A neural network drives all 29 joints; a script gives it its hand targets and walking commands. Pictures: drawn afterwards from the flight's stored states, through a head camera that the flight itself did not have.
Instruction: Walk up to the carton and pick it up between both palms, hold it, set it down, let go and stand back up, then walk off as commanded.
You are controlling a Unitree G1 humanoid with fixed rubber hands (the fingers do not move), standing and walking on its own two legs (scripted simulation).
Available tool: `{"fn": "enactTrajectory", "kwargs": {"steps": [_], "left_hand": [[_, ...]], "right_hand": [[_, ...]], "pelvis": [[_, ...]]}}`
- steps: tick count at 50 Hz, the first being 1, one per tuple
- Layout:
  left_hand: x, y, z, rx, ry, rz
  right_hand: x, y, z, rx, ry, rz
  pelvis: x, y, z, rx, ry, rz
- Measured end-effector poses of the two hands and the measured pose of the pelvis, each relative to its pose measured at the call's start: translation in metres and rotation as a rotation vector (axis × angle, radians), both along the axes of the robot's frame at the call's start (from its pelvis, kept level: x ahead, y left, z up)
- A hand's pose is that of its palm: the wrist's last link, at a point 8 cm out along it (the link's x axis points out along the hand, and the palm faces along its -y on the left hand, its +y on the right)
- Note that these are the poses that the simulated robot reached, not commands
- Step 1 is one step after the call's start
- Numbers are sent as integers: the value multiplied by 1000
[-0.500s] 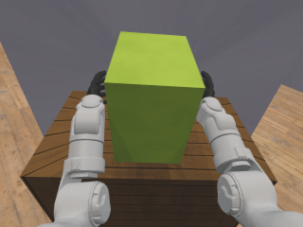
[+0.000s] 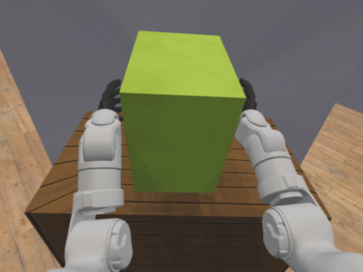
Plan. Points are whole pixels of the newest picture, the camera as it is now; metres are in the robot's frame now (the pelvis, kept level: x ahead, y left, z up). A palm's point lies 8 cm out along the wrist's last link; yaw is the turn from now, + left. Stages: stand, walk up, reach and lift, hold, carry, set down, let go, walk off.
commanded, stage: reach and lift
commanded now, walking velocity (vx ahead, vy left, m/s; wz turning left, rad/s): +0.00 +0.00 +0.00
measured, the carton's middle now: (177, 112) +0.45 +0.00 +0.19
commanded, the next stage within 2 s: hold in 0.02 s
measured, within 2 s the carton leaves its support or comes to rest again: neither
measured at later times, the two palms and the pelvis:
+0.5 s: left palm (108, 114) +0.37 +0.15 +0.23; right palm (246, 112) +0.38 -0.14 +0.23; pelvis +0.00 +0.00 +0.00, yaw +0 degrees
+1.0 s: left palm (108, 114) +0.37 +0.15 +0.23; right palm (246, 111) +0.38 -0.14 +0.24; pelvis +0.00 +0.00 +0.00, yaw +0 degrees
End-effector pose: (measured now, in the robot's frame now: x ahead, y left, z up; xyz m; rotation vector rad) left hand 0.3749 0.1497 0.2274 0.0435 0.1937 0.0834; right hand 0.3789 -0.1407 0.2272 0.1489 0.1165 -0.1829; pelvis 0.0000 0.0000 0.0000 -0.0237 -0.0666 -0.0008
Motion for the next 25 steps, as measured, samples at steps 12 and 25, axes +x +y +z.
{"fn": "enactTrajectory", "kwargs": {"steps": [12,25], "left_hand": [[-4,1,4,-2,2,5],[-4,0,5,2,6,5]], "right_hand": [[-3,1,5,1,4,5],[-2,0,6,4,12,6]], "pelvis": [[-1,0,0,0,-4,0],[0,0,0,0,-4,0]]}}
